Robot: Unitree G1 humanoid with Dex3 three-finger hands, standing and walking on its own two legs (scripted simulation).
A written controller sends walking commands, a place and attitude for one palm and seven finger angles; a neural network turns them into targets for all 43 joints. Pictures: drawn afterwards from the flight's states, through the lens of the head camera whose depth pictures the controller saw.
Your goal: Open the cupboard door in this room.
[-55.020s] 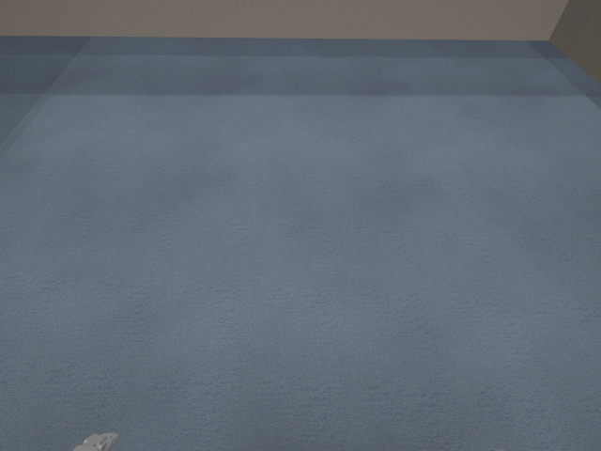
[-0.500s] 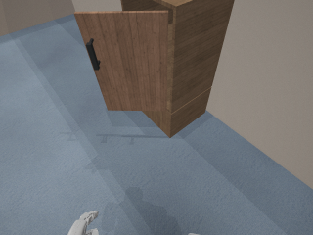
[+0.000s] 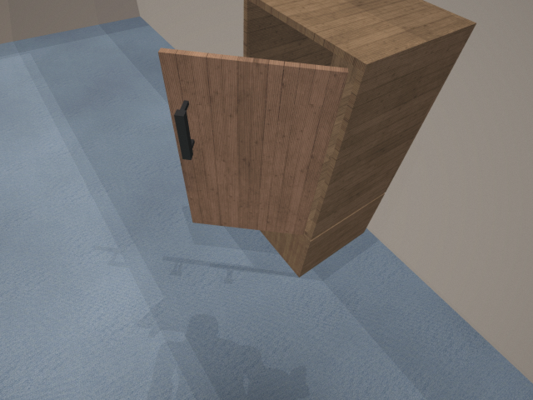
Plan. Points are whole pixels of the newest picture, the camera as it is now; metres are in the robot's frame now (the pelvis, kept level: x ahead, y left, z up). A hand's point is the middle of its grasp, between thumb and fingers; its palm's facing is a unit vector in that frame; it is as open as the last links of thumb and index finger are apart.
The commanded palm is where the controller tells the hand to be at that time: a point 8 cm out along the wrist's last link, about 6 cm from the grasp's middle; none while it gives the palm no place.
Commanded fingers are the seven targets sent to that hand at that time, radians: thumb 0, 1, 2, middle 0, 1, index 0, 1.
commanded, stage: come to a stop and stand still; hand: left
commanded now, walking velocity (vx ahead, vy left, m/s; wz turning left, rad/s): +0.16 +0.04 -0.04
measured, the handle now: (186, 130) +0.65 +0.25 -0.02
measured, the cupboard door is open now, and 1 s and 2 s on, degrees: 48 48 48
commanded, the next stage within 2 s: look again from close up in 1.22 s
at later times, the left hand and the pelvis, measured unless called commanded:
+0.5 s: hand (167, 371) +0.18 +0.19 -0.18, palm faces +0.02 -0.99 -0.17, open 7.4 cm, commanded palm none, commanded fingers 0.00 0.90 0.90 -0.20 -0.30 -0.20 -0.30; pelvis +0.08 +0.01 +0.00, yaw +0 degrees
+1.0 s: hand out of the picture +0.09 +0.17 -0.17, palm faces +0.00 -0.97 -0.24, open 7.4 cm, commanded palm none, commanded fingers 0.00 0.90 0.90 -0.20 -0.30 -0.20 -0.30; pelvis +0.05 -0.02 +0.00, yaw -1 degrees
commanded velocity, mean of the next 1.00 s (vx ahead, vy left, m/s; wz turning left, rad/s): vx -0.10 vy -0.01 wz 0.00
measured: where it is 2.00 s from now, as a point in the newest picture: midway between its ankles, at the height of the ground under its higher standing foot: outside the picture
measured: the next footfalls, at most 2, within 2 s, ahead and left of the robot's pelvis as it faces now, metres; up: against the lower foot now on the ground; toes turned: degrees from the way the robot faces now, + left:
right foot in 0.22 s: +0.15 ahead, -0.12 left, +0.00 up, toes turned -5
right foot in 0.76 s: +0.07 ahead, -0.14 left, +0.00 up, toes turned -2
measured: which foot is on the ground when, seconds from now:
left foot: down 0.00-1.00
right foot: up 0.00-0.20, down 0.22-0.46, up 0.48-0.74, down 0.76-1.00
